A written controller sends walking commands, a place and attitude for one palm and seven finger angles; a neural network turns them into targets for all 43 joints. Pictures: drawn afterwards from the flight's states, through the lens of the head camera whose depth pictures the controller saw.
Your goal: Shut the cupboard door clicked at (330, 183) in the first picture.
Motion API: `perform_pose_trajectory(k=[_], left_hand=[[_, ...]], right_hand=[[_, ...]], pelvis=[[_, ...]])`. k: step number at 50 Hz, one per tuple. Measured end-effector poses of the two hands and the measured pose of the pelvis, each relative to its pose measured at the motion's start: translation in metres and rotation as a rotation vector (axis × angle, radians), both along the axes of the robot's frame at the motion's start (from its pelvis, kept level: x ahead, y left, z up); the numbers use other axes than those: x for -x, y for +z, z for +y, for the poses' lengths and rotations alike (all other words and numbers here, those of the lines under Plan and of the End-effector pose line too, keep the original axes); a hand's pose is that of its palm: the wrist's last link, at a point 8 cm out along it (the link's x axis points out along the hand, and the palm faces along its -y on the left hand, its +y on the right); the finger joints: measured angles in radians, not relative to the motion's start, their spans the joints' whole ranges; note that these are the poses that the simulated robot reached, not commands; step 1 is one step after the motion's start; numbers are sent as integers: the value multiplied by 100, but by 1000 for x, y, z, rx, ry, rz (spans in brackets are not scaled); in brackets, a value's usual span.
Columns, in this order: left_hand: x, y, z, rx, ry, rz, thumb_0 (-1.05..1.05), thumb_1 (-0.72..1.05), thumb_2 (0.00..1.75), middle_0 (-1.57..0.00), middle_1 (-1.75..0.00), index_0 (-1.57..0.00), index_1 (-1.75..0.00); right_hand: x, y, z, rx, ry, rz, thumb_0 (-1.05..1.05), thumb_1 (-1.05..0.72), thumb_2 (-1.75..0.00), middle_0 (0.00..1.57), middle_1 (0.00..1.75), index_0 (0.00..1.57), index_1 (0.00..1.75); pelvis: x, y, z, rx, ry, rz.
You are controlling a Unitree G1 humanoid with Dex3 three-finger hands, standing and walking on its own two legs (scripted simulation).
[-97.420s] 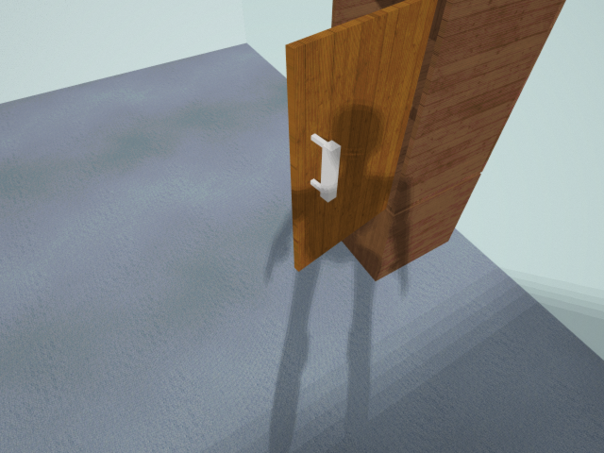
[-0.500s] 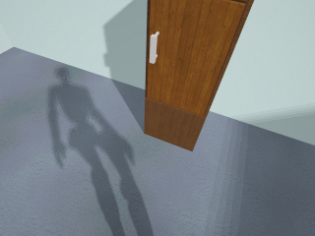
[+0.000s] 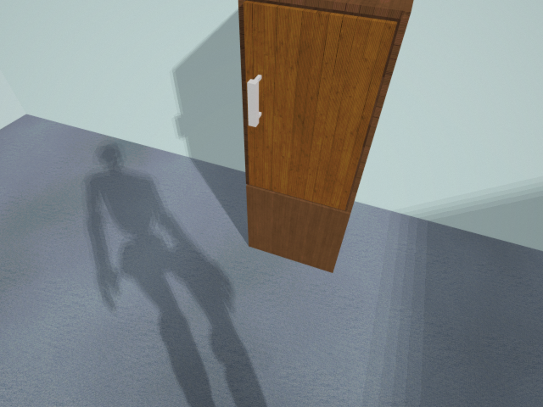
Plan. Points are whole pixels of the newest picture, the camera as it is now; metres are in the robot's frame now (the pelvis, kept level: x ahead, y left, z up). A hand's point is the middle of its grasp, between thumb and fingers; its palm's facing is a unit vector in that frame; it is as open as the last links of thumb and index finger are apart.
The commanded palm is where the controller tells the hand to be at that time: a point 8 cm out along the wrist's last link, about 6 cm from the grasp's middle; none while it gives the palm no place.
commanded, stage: let the arm hang, fingers relaxed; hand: left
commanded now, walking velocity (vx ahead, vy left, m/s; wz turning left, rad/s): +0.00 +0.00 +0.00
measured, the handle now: (256, 100) +0.88 +0.09 +0.01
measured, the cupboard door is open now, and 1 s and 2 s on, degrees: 0 0 0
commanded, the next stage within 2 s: look to check the result in 0.14 s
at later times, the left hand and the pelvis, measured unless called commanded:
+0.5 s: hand out of the picture +0.01 +0.17 -0.17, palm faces +0.01 -0.98 -0.20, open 7.4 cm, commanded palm none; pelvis +0.02 -0.01 +0.00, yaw +0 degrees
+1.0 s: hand out of the picture +0.01 +0.15 -0.18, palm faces +0.02 -0.99 -0.17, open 7.4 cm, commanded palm none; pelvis +0.04 -0.01 +0.00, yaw +0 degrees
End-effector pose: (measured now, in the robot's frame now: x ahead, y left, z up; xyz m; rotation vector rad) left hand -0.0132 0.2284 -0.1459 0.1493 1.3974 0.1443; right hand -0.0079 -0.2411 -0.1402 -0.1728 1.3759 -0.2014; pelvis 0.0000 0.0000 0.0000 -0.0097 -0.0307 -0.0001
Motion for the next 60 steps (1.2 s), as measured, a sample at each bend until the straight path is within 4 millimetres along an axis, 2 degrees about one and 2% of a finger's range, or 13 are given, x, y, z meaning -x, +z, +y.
perform_pose_trajectory(k=[6,14,24,36,60], left_hand=[[-16,-2,-9,16,-12,-17,0,91,90,-20,-30,-20,-29],[-24,0,-11,7,-9,-4,0,91,90,-20,-30,-20,-29],[-23,4,-11,-10,6,25,0,91,90,-20,-30,-20,-29],[-21,2,-19,6,15,49,0,91,90,-20,-30,-20,-29],[-23,1,-26,17,21,56,0,91,90,-20,-30,-20,-29]], right_hand=[[-3,2,-2,2,-4,7,1,-90,-90,20,30,20,30],[-12,-1,5,-23,0,13,1,-90,-90,20,30,20,30],[-27,-5,14,-53,11,14,1,-90,-90,20,30,20,30],[-37,-3,9,-41,11,13,1,-91,-90,20,30,20,30],[-31,-5,15,-55,-2,38,0,-90,-90,20,30,20,30]], pelvis=[[-5,1,-4,0,1,3],[-14,2,-7,1,1,1],[-23,2,-8,-3,1,2],[-32,2,-10,-7,-3,1],[-39,2,-11,-10,-6,-3]])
